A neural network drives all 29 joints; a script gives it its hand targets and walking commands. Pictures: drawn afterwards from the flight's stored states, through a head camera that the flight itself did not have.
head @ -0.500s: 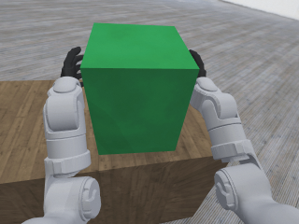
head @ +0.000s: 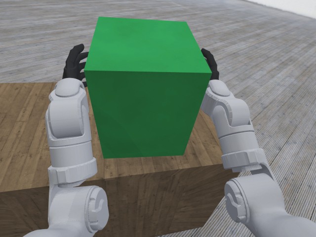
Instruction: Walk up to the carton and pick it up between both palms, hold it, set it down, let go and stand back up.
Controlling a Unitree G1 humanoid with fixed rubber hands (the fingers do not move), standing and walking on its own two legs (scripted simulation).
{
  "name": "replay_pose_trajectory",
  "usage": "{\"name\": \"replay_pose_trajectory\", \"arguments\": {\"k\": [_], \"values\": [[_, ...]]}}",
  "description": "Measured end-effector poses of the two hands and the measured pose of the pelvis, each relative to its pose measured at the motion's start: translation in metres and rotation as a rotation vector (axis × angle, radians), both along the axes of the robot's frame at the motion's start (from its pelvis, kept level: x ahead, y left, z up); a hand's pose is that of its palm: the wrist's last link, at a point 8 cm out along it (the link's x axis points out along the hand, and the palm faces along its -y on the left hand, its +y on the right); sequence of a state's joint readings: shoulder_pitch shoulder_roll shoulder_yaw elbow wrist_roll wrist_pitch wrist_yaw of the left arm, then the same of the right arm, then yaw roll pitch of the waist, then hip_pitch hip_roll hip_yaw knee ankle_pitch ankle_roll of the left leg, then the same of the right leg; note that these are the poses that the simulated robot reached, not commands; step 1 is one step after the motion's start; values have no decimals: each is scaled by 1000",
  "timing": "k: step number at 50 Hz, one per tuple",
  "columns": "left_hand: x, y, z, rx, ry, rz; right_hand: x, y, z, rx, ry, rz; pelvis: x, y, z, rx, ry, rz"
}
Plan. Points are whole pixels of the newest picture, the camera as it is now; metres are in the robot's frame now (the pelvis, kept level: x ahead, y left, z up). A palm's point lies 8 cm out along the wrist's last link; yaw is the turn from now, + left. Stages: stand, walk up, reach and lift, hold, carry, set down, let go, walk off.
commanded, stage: set down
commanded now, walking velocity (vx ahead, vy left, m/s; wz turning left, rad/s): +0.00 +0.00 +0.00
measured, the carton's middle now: (144, 91) +0.38 +0.01 +0.22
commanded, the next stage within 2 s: none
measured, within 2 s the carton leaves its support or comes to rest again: neither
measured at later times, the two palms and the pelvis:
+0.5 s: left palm (91, 107) +0.39 +0.14 +0.17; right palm (201, 113) +0.38 -0.15 +0.15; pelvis +0.02 -0.01 +0.00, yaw +0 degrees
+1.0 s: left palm (90, 105) +0.41 +0.14 +0.16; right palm (197, 110) +0.40 -0.15 +0.15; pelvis +0.03 -0.01 +0.00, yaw +1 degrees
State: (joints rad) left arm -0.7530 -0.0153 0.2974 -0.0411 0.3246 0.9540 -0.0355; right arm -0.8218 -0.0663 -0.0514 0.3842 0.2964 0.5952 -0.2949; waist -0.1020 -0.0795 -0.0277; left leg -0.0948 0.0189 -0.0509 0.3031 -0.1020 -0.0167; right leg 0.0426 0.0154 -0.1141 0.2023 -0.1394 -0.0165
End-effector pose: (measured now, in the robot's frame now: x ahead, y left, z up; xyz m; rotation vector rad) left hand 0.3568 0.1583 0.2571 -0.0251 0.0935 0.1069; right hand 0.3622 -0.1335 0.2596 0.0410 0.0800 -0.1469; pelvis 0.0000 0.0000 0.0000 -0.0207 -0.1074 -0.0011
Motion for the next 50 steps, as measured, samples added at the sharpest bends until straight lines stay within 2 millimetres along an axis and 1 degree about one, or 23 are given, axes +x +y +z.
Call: {"name": "replay_pose_trajectory", "arguments": {"k": [3,6,9,15,17,20,24,29,34,38,45,50], "values": [[4,0,1,4,-37,-5,2,0,0,0,-42,-4,-2,0,0,3,-16,0],[10,0,-3,16,-53,-12,7,0,-9,0,-65,-9,-3,-1,0,6,-26,0],[17,0,-16,35,-40,-15,12,0,-29,-10,-56,-12,-2,-1,1,8,-29,1],[26,-3,-56,66,7,-20,18,-1,-80,-57,-11,-12,4,-4,1,6,-19,7],[26,-5,-67,69,10,-22,18,-4,-92,-70,-9,-13,8,-5,1,6,-10,8],[27,-10,-80,66,7,-27,17,-9,-103,-82,-13,-18,13,-7,2,7,4,6],[29,-18,-87,59,0,-33,18,-16,-107,-90,-22,-26,19,-8,2,9,14,1],[36,-24,-83,56,-10,-38,23,-22,-101,-89,-34,-32,24,-9,2,12,11,-8],[42,-22,-75,56,-14,-34,30,-21,-94,-84,-39,-27,26,-9,2,15,1,-9],[45,-18,-74,61,-3,-28,35,-17,-93,-79,-32,-20,26,-9,2,16,-4,-2],[48,-12,-86,69,28,-26,39,-11,-103,-78,-2,-15,26,-8,1,12,9,12],[51,-14,-97,69,44,-32,40,-13,-112,-84,14,-20,26,-8,2,10,29,14]]}}
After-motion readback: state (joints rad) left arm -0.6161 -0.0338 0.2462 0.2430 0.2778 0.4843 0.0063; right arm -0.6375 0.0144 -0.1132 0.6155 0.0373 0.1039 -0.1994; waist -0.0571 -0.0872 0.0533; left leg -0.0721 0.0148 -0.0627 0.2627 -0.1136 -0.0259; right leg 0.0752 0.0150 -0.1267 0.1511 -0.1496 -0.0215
